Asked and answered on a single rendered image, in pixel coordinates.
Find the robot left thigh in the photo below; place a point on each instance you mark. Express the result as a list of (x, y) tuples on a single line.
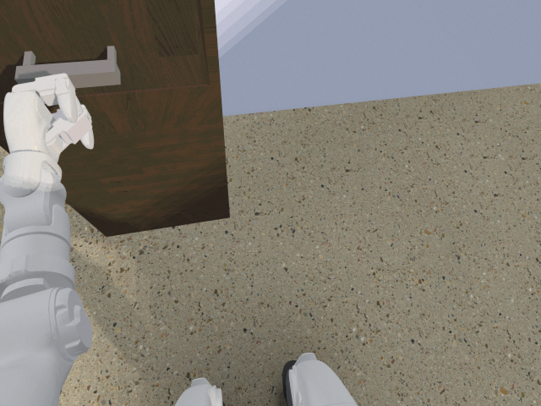
[(201, 395)]

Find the robot left hand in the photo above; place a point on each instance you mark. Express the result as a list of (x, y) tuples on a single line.
[(29, 125)]

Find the cabinet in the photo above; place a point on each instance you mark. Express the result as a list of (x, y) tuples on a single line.
[(159, 157)]

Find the left robot forearm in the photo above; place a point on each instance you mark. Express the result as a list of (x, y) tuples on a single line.
[(35, 246)]

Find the robot right shin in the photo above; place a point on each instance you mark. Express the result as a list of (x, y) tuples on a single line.
[(305, 357)]

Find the left robot upper arm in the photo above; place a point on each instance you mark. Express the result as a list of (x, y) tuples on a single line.
[(41, 335)]

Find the handle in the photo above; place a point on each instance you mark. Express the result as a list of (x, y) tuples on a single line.
[(82, 74)]

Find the drawer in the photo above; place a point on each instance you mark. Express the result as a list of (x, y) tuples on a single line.
[(158, 42)]

